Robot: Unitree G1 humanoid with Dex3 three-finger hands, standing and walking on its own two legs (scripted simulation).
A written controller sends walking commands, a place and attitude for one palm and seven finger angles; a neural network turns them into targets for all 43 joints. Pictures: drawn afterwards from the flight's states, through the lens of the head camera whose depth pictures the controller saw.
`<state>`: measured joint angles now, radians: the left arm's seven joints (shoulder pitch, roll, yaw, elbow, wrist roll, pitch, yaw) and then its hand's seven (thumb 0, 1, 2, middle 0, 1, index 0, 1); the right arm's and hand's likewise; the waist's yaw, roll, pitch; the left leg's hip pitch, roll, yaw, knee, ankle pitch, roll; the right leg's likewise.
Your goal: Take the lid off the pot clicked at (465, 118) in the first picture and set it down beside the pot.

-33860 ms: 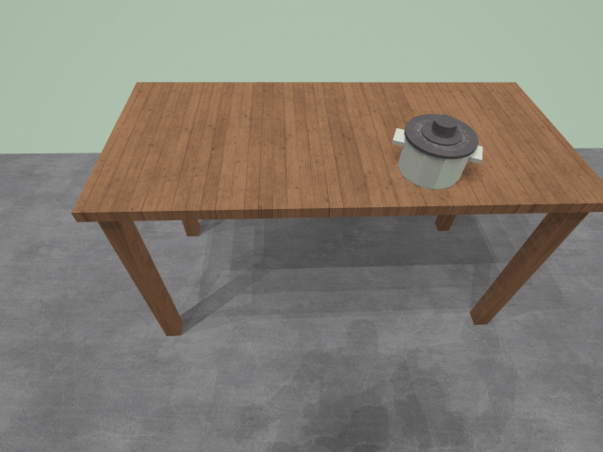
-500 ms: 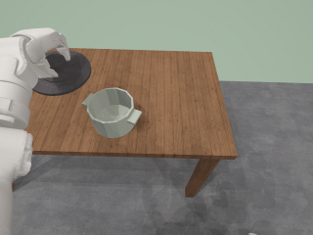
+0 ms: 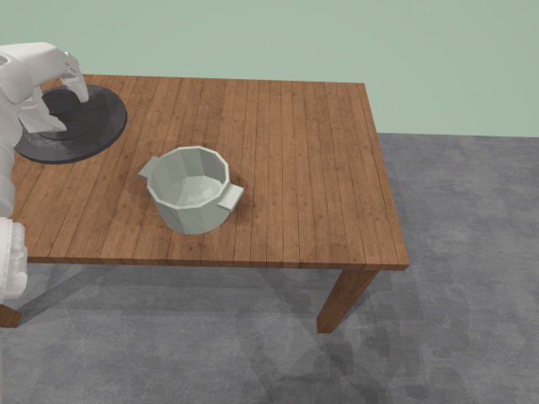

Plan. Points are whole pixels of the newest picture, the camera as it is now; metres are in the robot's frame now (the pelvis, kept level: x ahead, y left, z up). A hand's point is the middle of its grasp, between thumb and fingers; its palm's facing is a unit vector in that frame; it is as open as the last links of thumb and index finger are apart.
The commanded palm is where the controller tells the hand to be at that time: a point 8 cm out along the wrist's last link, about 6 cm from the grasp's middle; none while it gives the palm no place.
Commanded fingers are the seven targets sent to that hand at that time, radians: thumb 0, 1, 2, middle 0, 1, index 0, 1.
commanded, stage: move the lid sideways beside the pot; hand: left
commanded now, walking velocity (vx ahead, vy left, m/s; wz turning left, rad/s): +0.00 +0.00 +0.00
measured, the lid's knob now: (61, 106) +0.51 +0.28 +0.15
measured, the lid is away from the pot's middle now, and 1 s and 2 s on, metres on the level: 0.15 0.23 0.23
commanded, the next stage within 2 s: lower the lid onto the table in 1.18 s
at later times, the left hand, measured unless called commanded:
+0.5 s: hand (4, 114) +0.47 +0.33 +0.17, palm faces -0.38 -0.08 -0.92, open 8.4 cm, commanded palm +0.50 +0.34 +0.25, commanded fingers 0.00 0.64 0.99 -0.89 -1.13 -0.69 -1.05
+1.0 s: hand out of the picture +0.47 +0.35 +0.17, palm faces -0.38 -0.11 -0.92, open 8.4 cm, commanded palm +0.51 +0.35 +0.25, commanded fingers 0.00 0.64 0.99 -0.89 -1.13 -0.69 -1.05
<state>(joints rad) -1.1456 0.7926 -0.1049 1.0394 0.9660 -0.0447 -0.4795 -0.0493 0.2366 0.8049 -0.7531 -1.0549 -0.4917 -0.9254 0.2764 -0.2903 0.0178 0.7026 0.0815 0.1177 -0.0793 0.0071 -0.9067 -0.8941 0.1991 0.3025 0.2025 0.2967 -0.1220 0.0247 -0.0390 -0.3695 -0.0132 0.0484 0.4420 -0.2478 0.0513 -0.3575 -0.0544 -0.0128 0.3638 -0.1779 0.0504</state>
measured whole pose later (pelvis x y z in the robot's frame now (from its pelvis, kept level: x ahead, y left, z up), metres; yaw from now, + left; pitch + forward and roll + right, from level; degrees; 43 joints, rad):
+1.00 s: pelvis +0.01 +0.00 +0.00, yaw +0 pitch +12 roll -2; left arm -1.19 0.95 -0.07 1.12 0.97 -0.10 -0.52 -0.05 0.24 0.81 -0.75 -1.06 -0.49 -0.92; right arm 0.29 -0.30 0.04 0.74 0.10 0.14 -0.10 0.01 -0.91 -0.89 0.20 0.30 0.20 0.30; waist -0.12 0.02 -0.03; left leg -0.43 0.00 0.03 0.51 -0.29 0.05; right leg -0.39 -0.04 -0.03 0.38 -0.19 0.05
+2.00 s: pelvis +0.00 +0.01 -0.01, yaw +0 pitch +14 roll -3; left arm -1.14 0.94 -0.04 1.13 0.99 -0.16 -0.49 -0.05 0.24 0.81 -0.76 -1.06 -0.48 -0.92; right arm 0.32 -0.29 0.03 0.74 0.09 0.15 -0.10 0.00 -0.91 -0.89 0.20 0.30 0.20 0.30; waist -0.13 0.02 -0.05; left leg -0.51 0.00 0.03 0.57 -0.31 0.06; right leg -0.46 -0.04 -0.02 0.43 -0.21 0.05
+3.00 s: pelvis +0.00 +0.02 -0.02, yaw -1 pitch +18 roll -4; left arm -1.05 0.97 0.02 1.14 0.99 -0.26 -0.45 -0.05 0.25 0.81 -0.76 -1.06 -0.48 -0.92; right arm 0.34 -0.28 0.04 0.74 0.09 0.16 -0.13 0.00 -0.90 -0.89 0.20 0.30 0.20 0.30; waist -0.16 0.01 -0.07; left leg -0.65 0.02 0.04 0.71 -0.37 0.07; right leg -0.60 -0.03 -0.01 0.55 -0.25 0.05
